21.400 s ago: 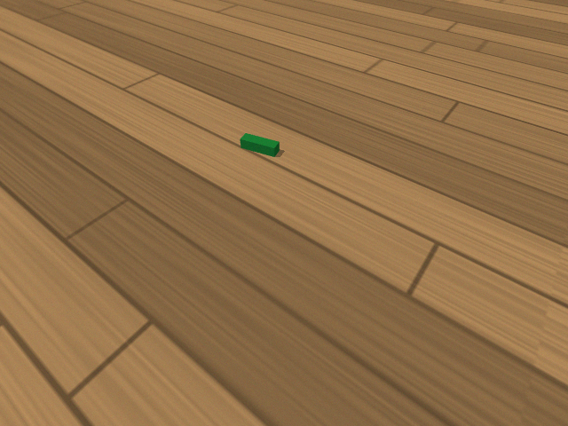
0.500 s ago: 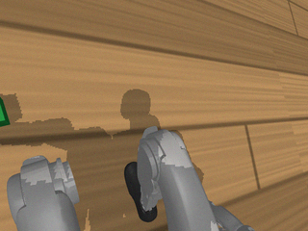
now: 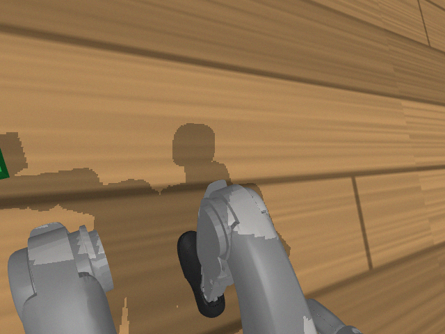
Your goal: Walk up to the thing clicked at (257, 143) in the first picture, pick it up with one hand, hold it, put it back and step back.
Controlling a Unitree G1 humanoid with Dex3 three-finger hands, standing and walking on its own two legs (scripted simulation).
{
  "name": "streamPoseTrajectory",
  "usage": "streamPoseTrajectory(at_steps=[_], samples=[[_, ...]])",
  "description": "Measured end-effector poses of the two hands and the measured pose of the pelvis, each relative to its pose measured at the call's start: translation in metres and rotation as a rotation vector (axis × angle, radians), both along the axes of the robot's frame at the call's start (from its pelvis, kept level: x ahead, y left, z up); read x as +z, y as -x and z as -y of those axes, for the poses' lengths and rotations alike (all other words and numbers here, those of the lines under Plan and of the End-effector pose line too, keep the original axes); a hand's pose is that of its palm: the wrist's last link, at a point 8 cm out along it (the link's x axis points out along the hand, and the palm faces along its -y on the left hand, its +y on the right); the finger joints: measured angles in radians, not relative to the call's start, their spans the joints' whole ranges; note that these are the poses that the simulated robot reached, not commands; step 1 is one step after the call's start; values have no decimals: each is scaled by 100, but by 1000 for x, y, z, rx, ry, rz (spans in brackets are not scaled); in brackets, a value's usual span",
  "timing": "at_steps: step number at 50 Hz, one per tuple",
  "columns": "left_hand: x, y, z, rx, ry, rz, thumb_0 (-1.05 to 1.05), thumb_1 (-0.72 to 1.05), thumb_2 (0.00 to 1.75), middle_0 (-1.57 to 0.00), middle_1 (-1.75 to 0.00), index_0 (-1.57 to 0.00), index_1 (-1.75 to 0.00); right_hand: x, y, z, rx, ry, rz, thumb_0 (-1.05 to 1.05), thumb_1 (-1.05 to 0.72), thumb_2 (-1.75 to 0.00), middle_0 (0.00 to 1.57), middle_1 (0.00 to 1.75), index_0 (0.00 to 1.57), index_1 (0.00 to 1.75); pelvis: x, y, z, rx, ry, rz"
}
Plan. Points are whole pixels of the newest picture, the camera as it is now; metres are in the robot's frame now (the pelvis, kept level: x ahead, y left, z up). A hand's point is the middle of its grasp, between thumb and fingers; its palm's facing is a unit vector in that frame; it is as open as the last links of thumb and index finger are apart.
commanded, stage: close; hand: left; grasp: from above
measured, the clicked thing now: out of the picture +0.42 +0.37 -0.26
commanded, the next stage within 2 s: settle in 0.80 s
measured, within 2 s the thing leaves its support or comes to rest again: leaves its support in 1.26 s
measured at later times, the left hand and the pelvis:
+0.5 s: hand out of the picture +0.41 +0.35 -0.24, palm faces -0.43 -0.16 -0.89, open 10.4 cm; pelvis +0.00 +0.00 +0.00, yaw +0 degrees
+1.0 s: hand out of the picture +0.41 +0.35 -0.24, palm faces -0.43 -0.16 -0.89, open 10.3 cm; pelvis +0.00 +0.00 +0.00, yaw +0 degrees
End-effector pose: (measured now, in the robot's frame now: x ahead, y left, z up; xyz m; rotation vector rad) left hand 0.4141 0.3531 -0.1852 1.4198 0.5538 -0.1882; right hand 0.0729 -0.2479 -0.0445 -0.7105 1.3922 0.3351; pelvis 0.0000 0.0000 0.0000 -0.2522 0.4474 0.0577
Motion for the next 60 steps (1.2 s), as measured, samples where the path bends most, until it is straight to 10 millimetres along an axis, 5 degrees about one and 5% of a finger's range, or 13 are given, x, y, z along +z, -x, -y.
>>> streamPoseTrajectory(at_steps=[32, 60], samples=[[4, -2, 1, 20, -8, 9, 2, -2, 64, -49, -85, -53, -81, 5, -1, 4, 7, 4, 27, 0, -90, -89, 20, 30, 20, 30, 1, 2, 0, -3, -2, -3], [7, -3, -4, 32, 1, 12, 1, -6, 65, -55, -79, -60, -72, 7, 4, 4, -27, 23, 20, 0, -91, -90, 21, 30, 20, 30, 3, 1, 0, 1, 1, -17]])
